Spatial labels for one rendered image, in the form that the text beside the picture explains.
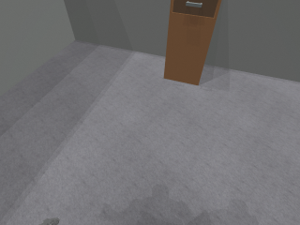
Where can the handle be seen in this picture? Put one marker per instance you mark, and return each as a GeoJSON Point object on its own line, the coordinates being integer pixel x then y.
{"type": "Point", "coordinates": [192, 4]}

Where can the cabinet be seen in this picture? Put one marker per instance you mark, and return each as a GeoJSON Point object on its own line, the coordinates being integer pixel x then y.
{"type": "Point", "coordinates": [188, 41]}

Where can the drawer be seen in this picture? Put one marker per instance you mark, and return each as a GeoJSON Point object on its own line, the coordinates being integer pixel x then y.
{"type": "Point", "coordinates": [208, 8]}

